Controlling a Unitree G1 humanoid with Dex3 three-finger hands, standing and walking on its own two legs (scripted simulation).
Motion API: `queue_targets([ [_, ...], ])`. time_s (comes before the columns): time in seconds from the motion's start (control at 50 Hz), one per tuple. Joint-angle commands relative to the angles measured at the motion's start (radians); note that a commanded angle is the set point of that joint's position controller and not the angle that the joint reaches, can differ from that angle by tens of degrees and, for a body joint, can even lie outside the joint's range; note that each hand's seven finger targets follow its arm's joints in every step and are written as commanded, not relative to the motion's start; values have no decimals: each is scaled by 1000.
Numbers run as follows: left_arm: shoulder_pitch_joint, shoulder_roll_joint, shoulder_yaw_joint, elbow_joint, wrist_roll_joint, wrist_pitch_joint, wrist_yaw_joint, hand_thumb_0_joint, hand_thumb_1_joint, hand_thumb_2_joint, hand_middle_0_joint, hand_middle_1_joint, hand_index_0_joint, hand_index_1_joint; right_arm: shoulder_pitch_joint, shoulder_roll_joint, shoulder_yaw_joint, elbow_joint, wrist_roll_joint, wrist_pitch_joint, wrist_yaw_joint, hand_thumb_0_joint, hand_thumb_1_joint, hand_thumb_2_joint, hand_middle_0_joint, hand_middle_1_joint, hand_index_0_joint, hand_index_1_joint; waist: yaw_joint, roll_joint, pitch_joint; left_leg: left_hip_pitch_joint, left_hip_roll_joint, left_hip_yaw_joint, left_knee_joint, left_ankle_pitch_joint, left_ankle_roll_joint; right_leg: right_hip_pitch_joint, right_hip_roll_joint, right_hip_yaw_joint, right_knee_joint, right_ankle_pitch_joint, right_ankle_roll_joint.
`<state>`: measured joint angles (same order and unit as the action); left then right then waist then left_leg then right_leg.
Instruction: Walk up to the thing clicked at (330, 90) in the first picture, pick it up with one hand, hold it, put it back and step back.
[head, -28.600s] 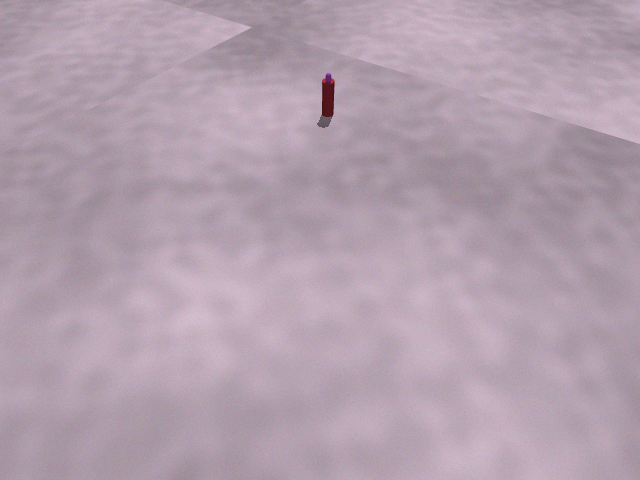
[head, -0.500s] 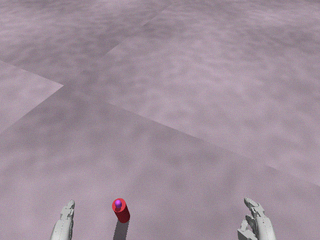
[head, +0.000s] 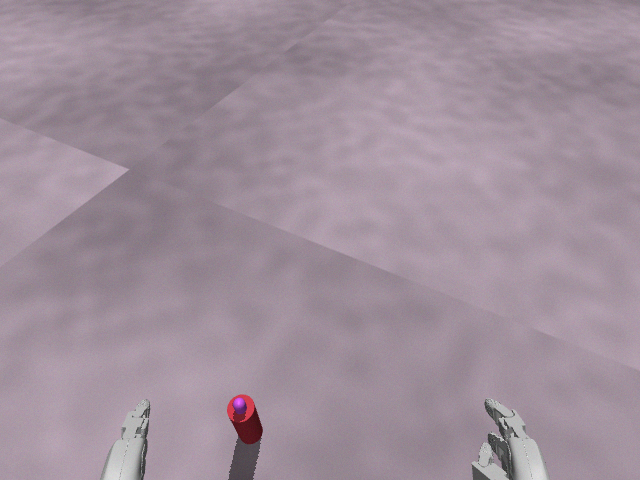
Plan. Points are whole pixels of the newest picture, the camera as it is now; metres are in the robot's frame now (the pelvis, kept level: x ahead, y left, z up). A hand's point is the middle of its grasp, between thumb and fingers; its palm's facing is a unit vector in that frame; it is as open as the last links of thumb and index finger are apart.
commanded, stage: home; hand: left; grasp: from the side
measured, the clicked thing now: (245, 418) +0.40 +0.20 -0.60
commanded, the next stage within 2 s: stand in 0.28 s
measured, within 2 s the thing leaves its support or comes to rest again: neither
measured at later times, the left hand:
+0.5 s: hand (180, 466) +0.18 +0.18 -0.06, palm faces +0.10 -0.96 -0.27, open 16.8 cm
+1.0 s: hand out of the picture +0.09 +0.25 -0.11, palm faces +0.00 -0.94 -0.34, open 7.7 cm
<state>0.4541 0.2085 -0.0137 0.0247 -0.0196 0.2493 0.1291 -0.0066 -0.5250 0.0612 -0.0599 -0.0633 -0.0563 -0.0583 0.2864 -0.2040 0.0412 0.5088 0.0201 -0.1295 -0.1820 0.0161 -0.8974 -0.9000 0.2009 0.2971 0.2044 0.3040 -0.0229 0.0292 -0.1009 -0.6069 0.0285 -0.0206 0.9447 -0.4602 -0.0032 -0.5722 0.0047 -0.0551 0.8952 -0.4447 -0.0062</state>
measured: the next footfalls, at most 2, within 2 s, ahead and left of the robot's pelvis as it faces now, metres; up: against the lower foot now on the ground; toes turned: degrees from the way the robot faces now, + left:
none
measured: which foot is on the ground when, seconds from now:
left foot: down 0.00-1.00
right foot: down 0.00-1.00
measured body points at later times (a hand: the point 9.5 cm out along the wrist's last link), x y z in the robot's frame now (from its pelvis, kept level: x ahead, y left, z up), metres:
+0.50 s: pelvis +0.01 +0.00 +0.00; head +0.03 +0.00 +0.45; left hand +0.17 +0.23 -0.04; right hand +0.17 -0.24 -0.07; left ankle +0.01 +0.12 -0.69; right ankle +0.01 -0.12 -0.69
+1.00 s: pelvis +0.00 +0.01 +0.04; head +0.01 +0.02 +0.49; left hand +0.09 +0.30 -0.09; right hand +0.09 -0.28 -0.09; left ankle +0.01 +0.12 -0.69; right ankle +0.01 -0.12 -0.69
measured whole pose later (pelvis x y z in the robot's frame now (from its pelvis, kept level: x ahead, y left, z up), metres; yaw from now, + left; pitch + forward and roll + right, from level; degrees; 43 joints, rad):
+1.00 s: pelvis +0.00 +0.01 +0.04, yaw +0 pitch -1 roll +0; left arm 0.23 0.32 0.02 0.87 0.03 0.00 0.02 0.01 0.84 0.88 -0.21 -0.30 -0.20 -0.30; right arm 0.20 -0.31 -0.04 0.94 -0.05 -0.01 -0.01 0.01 -0.90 -0.90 0.20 0.30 0.20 0.30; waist 0.01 -0.01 0.04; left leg -0.29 -0.01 0.01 0.62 -0.32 0.02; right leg -0.27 -0.03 -0.03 0.61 -0.32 0.01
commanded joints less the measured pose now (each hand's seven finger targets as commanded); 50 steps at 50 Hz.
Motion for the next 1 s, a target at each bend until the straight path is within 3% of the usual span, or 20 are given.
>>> queue_targets([
  [0.0, -18, 100, 52, -183, 10, -50, 11, 0, -531, 68, -51, -60, -51, -59, -77, -113, -47, -164, -5, -55, -10, 0, -899, -901, 200, 300, 200, 300, 8, -1, -86, 68, -19, -1, -170, 158, 14, 42, 20, -4, -155, 137, -8],
  [0.08, -51, 113, 61, -211, 12, -55, 13, 0, -531, 67, -51, -60, -51, -59, -70, -114, -49, -155, -6, -54, -10, 0, -899, -901, 200, 300, 200, 300, 11, 17, -85, 75, -18, 1, -175, 158, 10, 35, 21, -3, -149, 135, -10],
  [0.12, -11, 82, 40, -165, 11, -51, 10, 0, -546, 59, -50, -57, -50, -57, -72, -112, -48, -161, -8, -55, -10, 0, -899, -901, 200, 300, 200, 300, 0, -10, -87, 69, -20, 3, -160, 176, 14, 43, 19, -1, -152, 157, -5],
  [0.28, -45, 120, 67, -216, 14, -54, 15, 0, -532, 67, -51, -59, -51, -59, -62, -113, -51, -148, -7, -52, -15, 0, -899, -901, 200, 301, 200, 301, 3, 7, -134, 105, -20, 8, -143, 256, 13, 74, 16, 6, -140, 240, -4],
  [0.32, -3, 83, 40, -160, 14, -45, 11, 0, -556, 53, -48, -55, -48, -55, -65, -113, -50, -150, -9, -52, -15, 0, -899, -901, 200, 301, 200, 301, -5, -13, -104, 97, -19, 11, -143, 250, 14, 59, 17, 5, -146, 238, -2],
  [0.36, -34, 101, 54, -199, 11, -48, 13, 0, -546, 59, -49, -57, -49, -56, -66, -115, -51, -149, -8, -51, -14, 0, -899, -901, 200, 300, 200, 300, 1, 11, -102, 95, -20, 9, -148, 241, 13, 61, 15, 3, -148, 227, -5],
  [0.4, -5, 92, 49, -164, 13, -44, 11, 0, -386, 219, -200, -217, -200, -216, -64, -115, -52, -147, -9, -49, -13, 0, -900, -900, 200, 300, 200, 300, 4, 2, -101, 93, -20, 9, -146, 256, 13, 63, 16, 2, -146, 237, -4],
  [0.42, -6, 88, 45, -165, 12, -43, 11, 0, -306, 299, -200, -297, -200, -296, -71, -114, -50, -151, -7, -50, -12, 0, -900, -900, 200, 300, 200, 300, 2, -13, -90, 84, -21, 7, -145, 252, 14, 64, 15, 0, -148, 236, -2],
  [0.44, -30, 111, 65, -209, 12, -47, 13, 0, -226, 379, -200, -300, -200, -301, -65, -113, -53, -150, -9, -50, -13, 0, -900, -900, 200, 300, 200, 300, 8, -7, -118, 94, -22, 8, -140, 260, 15, 79, 14, 3, -148, 247, -2],
  [0.48, -25, 113, 64, -201, 12, -45, 11, 0, -66, 539, -200, -300, -200, -301, -60, -112, -52, -146, -9, -49, -13, 0, -900, -900, 200, 300, 200, 300, 5, -3, -103, 94, -24, 15, -136, 257, 16, 68, 12, 8, -155, 252, 2],
  [0.5, 4, 81, 43, -151, 12, -39, 9, 0, 14, 619, -200, -300, -200, -301, -69, -113, -51, -153, -6, -51, -12, 0, -900, -900, 200, 300, 200, 300, -1, -12, -86, 88, -23, 15, -142, 242, 16, 60, 13, 6, -155, 236, 0],
  [0.54, -37, 106, 61, -198, 11, -45, 12, 0, 174, 779, -200, -300, -200, -301, -66, -116, -54, -147, -7, -50, -12, 0, -900, -900, 200, 300, 200, 300, 5, 18, -97, 94, -21, 10, -152, 236, 12, 56, 14, 4, -148, 221, -5],
  [0.56, -11, 85, 44, -167, 12, -42, 8, 0, 254, 859, -200, -300, -200, -301, -69, -116, -53, -150, -8, -51, -10, 0, -900, -900, 200, 300, 200, 300, 5, 13, -83, 92, -18, 5, -162, 226, 9, 50, 19, -3, -144, 201, -8],
  [0.58, -211, 214, 99, 184, 109, -152, -35, 0, 334, 900, -200, -300, -200, -301, -143, -250, -99, 67, -132, 15, 50, 0, -900, -900, 200, 300, 200, 300, 39, -28, 63, 134, 33, -78, -230, 341, 46, 128, -61, 100, -165, 228, -56],
  [0.6, -165, 233, 108, 256, 120, -197, -59, 0, 414, 900, -200, -300, -200, -301, -119, -245, -111, 105, -135, 44, 84, 0, -900, -900, 200, 300, 200, 300, 46, -76, -3, 154, 25, -38, -195, 353, 63, 183, -85, 127, -191, 270, -79],
  [0.62, -190, 238, 106, 290, 121, -225, -71, 0, 494, 900, -200, -300, -200, -301, -113, -233, -108, 117, -130, 55, 97, 0, -900, -900, 200, 300, 200, 300, 30, -92, -14, 171, 22, -36, -203, 346, 70, 190, -95, 153, -197, 296, -91],
  [0.72, -224, 244, 89, 469, 65, -276, -103, 0, 894, 900, -200, -300, -200, -301, -131, -238, -118, 174, -72, 64, 152, 0, -900, -900, 200, 300, 200, 300, 44, -27, -44, 270, 20, -57, -286, 292, 67, 239, -98, 140, -249, 292, -62],
  [0.8, -277, 258, 84, 598, 67, -287, -99, 0, 900, 900, -200, -300, -200, -301, -145, -232, -117, 245, -76, 77, 163, 0, -900, -900, 200, 300, 200, 300, 35, -34, -1, 290, 22, -68, -355, 236, 63, 259, -105, 144, -316, 230, -51],
  [0.88, -270, 259, 77, 705, 60, -293, -95, 0, 900, 900, -200, -300, -200, -301, -160, -248, -117, 304, -72, 82, 164, 0, -900, -900, 200, 300, 200, 300, 47, -8, 25, 322, 44, -94, -426, 311, 62, 327, -100, 119, -355, 308, -35],
  [0.98, -284, 274, 69, 819, 50, -291, -89, 0, 900, 900, -200, -300, -200, -301, -141, -268, -113, 388, -61, 91, 160, 0, -900, -900, 200, 300, 200, 300, 37, -20, 46, 399, 54, -95, -487, 395, 51, 377, -116, 124, -431, 368, -34],
])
